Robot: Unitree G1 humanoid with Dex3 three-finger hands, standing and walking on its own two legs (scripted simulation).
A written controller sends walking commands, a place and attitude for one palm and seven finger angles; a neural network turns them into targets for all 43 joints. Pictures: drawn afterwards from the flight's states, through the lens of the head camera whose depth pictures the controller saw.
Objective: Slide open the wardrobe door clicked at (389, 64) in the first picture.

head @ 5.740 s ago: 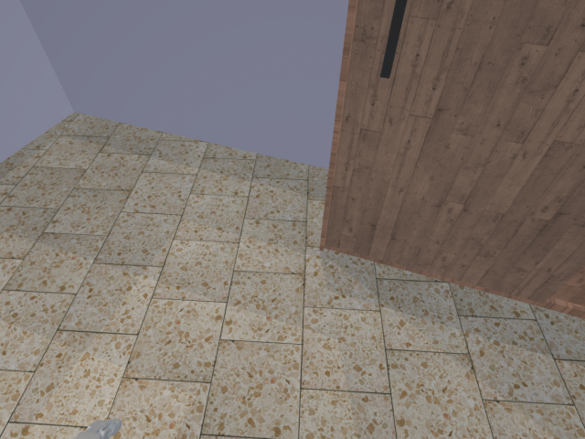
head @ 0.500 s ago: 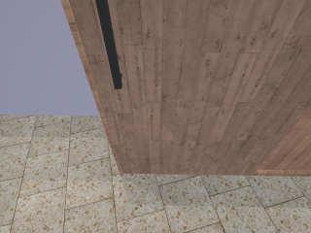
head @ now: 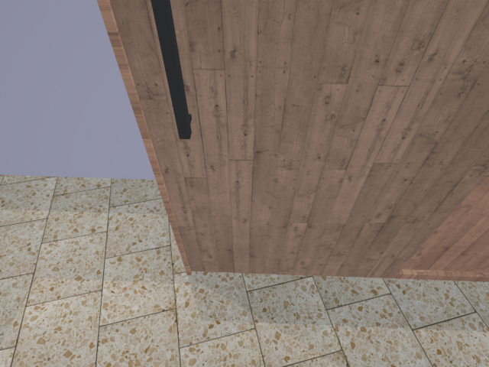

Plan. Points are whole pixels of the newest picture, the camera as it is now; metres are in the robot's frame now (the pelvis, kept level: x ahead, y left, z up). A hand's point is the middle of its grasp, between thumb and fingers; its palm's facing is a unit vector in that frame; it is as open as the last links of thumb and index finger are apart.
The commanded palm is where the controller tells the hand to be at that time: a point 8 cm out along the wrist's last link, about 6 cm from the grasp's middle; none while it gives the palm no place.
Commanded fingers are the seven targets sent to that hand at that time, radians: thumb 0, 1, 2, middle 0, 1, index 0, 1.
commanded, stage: look again from close up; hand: left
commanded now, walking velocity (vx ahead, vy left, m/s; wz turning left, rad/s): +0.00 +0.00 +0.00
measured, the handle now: (176, 67) +0.57 +0.17 +0.21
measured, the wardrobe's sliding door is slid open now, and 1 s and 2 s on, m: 0.00 0.00 0.00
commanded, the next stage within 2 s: shuffle to correct the standing spot in 0.04 s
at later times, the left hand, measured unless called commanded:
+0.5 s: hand out of the picture +0.01 +0.18 -0.19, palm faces +0.06 -0.99 -0.14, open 7.4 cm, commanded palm none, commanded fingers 0.00 0.90 0.90 -0.20 -0.30 -0.20 -0.30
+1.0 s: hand out of the picture +0.10 +0.17 -0.19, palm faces +0.11 -0.98 -0.16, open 7.3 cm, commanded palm none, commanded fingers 0.00 0.90 0.90 -0.20 -0.30 -0.20 -0.30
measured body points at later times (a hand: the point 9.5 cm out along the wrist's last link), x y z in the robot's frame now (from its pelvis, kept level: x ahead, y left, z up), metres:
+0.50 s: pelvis +0.04 +0.02 -0.01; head +0.04 +0.04 +0.44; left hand +0.00 +0.23 -0.18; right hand -0.01 -0.19 -0.16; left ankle -0.02 +0.13 -0.74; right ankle +0.02 -0.09 -0.73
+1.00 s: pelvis +0.11 +0.01 -0.01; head +0.13 +0.02 +0.44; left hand +0.10 +0.22 -0.17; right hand +0.16 -0.22 -0.16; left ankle +0.16 +0.13 -0.73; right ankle +0.11 -0.07 -0.74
